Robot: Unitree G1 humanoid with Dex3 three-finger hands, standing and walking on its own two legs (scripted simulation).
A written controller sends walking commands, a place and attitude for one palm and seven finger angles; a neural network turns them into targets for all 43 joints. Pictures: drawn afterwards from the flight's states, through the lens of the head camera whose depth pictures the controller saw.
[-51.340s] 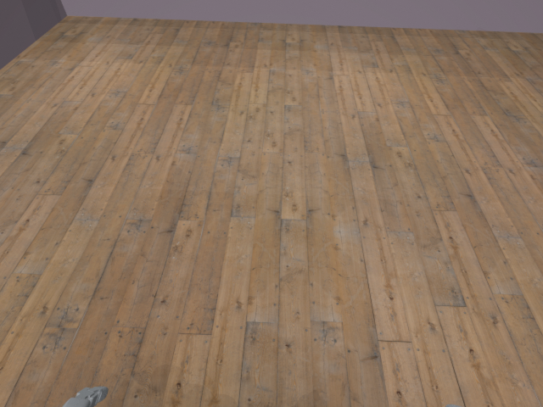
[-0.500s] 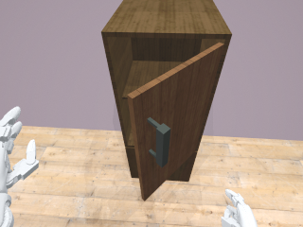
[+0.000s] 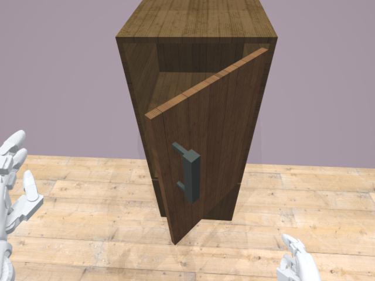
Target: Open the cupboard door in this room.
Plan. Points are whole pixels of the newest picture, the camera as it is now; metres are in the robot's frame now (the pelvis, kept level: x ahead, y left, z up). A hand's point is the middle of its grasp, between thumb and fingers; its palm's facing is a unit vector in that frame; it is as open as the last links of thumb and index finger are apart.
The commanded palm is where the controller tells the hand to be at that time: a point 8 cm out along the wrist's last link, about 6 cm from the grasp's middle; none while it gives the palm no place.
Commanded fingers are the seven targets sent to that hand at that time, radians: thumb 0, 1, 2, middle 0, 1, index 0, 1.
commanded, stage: step back with the hand held close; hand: left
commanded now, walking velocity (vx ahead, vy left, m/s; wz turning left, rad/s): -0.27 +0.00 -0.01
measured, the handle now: (185, 173) +0.33 +0.05 +0.06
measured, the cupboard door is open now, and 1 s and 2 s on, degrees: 48 48 48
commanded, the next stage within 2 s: stop stepping back and stand still in 1.10 s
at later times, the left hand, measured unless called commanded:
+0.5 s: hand (5, 231) +0.14 +0.29 +0.15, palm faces +0.36 -0.79 -0.50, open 7.4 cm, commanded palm +0.08 +0.33 +0.17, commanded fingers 0.00 0.90 0.90 -0.20 -0.30 -0.20 -0.30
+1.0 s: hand out of the picture +0.06 +0.33 +0.17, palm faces +0.46 -0.79 -0.40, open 7.4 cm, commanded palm -0.01 +0.36 +0.17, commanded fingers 0.00 0.90 0.90 -0.20 -0.30 -0.20 -0.30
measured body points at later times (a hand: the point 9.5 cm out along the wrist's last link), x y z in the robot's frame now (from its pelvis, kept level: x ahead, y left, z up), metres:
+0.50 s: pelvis -0.06 +0.03 -0.01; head -0.04 +0.04 +0.44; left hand +0.12 +0.33 +0.18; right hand +0.11 -0.22 -0.08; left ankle +0.03 +0.11 -0.74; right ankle -0.04 -0.10 -0.74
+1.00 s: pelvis -0.14 +0.06 -0.01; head -0.12 +0.10 +0.44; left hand +0.03 +0.37 +0.19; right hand +0.03 -0.16 -0.08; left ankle -0.03 +0.12 -0.74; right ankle -0.21 -0.09 -0.67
